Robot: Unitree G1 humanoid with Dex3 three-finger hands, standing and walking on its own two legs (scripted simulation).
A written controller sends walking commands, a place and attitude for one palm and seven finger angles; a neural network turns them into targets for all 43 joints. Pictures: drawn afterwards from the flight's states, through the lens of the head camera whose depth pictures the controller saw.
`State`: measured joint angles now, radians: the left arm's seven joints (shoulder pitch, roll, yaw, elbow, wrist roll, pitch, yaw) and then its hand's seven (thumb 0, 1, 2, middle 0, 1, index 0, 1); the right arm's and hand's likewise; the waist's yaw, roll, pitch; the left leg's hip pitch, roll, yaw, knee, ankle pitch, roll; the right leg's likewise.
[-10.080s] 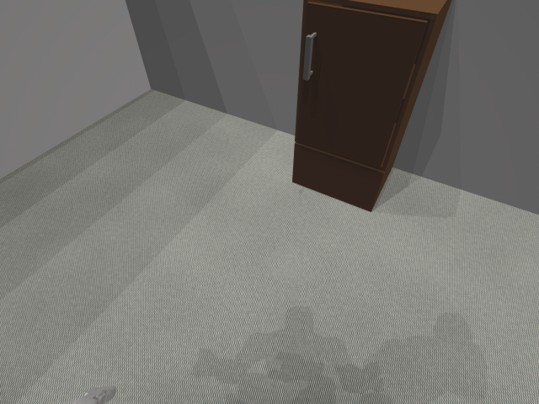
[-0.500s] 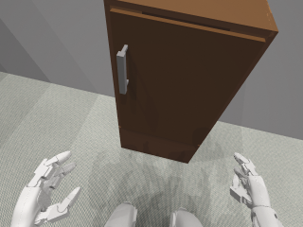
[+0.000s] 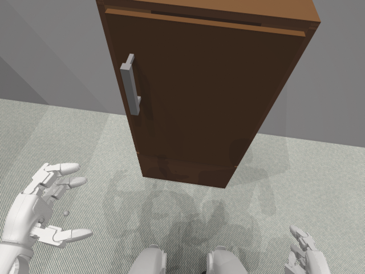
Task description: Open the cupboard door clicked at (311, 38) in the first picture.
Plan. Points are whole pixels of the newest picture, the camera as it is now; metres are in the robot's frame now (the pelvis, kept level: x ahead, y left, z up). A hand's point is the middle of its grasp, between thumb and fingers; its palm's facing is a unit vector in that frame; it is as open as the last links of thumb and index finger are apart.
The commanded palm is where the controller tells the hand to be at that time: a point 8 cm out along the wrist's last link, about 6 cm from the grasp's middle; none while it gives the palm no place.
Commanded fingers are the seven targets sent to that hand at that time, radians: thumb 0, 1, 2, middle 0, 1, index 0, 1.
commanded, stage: raise the hand with hooked fingers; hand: left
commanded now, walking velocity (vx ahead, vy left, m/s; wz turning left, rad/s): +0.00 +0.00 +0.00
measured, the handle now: (133, 86) +0.55 +0.16 +0.05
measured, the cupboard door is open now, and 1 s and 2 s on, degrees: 0 0 0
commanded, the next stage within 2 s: move the hooked fingers beside the handle in 1.06 s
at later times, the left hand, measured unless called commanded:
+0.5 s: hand (47, 181) +0.27 +0.27 +0.07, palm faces -0.08 -0.99 -0.08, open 14.0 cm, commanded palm +0.26 +0.32 +0.07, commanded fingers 0.00 -0.50 0.30 -0.30 -1.20 -0.30 -1.20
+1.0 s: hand (51, 175) +0.29 +0.27 +0.06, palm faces -0.10 -0.99 -0.06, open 14.0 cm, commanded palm +0.27 +0.32 +0.07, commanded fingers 0.00 -0.50 0.30 -0.30 -1.20 -0.30 -1.20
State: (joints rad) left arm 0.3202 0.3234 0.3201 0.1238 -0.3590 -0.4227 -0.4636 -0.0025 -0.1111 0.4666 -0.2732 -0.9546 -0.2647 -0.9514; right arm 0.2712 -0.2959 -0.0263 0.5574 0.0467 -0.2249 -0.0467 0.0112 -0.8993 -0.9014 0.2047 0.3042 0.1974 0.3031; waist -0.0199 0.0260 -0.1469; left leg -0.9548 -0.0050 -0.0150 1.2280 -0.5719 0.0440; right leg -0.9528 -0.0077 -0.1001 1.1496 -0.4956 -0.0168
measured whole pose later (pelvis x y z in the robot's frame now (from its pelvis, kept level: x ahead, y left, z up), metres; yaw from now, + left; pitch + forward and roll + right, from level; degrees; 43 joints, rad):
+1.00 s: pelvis +0.00 +0.01 +0.02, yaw -1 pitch +17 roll -3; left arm 0.02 0.44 0.43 0.39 -0.37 -0.33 -0.59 -0.02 -0.50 0.30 -0.30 -1.20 -0.30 -1.20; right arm 0.28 -0.29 0.03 0.51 0.04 -0.19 -0.04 0.01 -0.90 -0.90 0.21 0.30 0.20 0.30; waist -0.03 0.02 -0.12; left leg -0.89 0.00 0.00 1.13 -0.53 0.05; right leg -0.89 0.00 -0.08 1.05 -0.45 -0.01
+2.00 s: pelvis +0.01 +0.01 +0.01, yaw -2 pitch +20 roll -3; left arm -0.38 0.47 0.40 0.71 -0.27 -0.35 -0.51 -0.02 -0.50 0.30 -0.31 -1.20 -0.30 -1.20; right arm 0.30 -0.28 0.03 0.56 0.04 -0.09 -0.05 0.01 -0.90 -0.90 0.21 0.30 0.20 0.30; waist -0.08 0.02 -0.13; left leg -0.95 0.00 0.01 1.14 -0.54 0.06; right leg -0.95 0.00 -0.07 1.06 -0.45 0.00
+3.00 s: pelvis +0.00 +0.01 +0.00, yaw -3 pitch +25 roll -4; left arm -0.79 0.60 0.46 1.08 -0.15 -0.39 -0.46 -0.02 -0.50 0.30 -0.30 -1.20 -0.30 -1.20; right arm 0.36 -0.28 0.05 0.59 0.01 0.06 -0.02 0.00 -0.90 -0.90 0.21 0.30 0.20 0.30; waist -0.17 0.02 -0.12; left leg -1.11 0.02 0.02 1.22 -0.55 0.06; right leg -1.11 0.02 -0.07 1.11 -0.44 0.00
